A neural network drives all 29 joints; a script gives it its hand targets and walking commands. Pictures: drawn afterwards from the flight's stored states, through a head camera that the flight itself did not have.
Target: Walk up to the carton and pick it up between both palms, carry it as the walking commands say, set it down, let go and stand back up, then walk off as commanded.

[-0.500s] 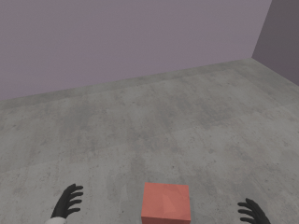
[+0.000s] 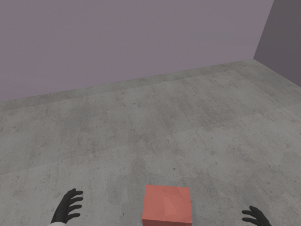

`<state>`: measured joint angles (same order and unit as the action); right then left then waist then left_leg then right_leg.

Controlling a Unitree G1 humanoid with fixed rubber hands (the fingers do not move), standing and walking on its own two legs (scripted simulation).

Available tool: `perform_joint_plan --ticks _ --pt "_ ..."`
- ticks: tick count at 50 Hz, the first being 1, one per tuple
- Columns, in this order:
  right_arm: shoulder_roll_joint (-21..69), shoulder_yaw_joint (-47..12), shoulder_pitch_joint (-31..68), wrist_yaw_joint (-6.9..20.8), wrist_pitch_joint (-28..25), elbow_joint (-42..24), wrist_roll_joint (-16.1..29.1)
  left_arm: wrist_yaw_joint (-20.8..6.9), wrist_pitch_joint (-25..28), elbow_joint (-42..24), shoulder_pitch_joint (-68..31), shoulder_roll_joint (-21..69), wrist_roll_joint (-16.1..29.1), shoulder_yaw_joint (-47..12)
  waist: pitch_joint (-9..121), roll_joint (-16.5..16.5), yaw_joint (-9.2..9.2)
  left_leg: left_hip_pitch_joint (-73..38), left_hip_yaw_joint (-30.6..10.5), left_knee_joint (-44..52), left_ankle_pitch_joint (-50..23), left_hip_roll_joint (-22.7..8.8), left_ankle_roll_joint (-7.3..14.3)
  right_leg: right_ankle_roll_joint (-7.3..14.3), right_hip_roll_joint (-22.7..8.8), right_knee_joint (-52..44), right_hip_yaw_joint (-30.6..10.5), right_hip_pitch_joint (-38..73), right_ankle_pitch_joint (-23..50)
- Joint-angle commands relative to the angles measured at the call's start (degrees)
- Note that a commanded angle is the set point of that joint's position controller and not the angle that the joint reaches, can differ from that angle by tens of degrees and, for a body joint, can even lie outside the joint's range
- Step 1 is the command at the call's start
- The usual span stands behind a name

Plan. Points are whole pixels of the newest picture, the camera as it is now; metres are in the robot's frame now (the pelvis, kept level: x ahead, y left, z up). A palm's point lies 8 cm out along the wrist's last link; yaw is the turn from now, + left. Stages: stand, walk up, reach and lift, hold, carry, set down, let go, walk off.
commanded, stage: stand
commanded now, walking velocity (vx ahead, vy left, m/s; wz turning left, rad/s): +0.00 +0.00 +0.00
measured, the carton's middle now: (166, 213) +0.39 -0.06 -0.61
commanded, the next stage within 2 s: walk off in 0.96 s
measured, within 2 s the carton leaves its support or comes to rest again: neither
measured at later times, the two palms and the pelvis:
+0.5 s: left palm out of the picture +0.17 +0.25 -0.05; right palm out of the picture +0.10 -0.28 -0.09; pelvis -0.01 +0.00 +0.00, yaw +0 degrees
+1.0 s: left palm out of the picture +0.15 +0.26 -0.06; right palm out of the picture +0.08 -0.29 -0.10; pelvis -0.02 +0.00 +0.00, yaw +0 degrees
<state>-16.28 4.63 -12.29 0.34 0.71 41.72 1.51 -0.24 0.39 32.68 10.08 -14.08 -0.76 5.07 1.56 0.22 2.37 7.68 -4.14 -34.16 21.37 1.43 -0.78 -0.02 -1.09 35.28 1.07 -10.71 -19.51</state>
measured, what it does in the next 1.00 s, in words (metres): stands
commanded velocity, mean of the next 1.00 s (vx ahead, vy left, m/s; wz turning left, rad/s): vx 0.00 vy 0.00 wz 0.00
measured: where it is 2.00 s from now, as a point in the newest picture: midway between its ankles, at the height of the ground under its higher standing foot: outside the picture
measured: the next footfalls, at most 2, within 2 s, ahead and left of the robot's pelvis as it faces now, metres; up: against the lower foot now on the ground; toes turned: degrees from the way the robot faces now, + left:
right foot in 1.90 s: -0.19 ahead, -0.12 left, +0.00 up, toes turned -2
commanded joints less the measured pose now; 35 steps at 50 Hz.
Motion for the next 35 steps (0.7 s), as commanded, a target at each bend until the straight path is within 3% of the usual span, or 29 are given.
perform_joint_plan --ticks 1,11,35 --pt "-11.51 2.07 4.18 -0.46 -2.61 -5.23 -4.27 1.1 2.21 -0.3 -2.2 -13.42 -1.86 2.82 -1.18 -1.28 -3.19 6.76 -2.41 8.47 -15.95 -4.09 2.3 1.6 -3.35 -10.55 -6.18 -1.56 14.06" --pt "-12.05 1.95 3.96 -0.6 -2.53 -3.71 -4.22 1.15 2.46 0.64 -2.45 -13.51 -1.67 2.61 -2.5 -1.94 -3.01 6.49 -2.67 8.79 -17.48 -4.5 2.57 1.79 -3.61 -10.75 -6.32 -1.4 16.06" --pt "-12.48 1.76 4.78 -0.54 -2.82 -0.2 -3.87 1.35 2.72 3.79 -3.23 -14.04 -1.22 2.2 -3.49 -2.64 -3.07 6.28 -3.45 10.04 -14.98 -4.59 2.78 1.9 -4.3 -12.05 -7.1 -0.18 13.26"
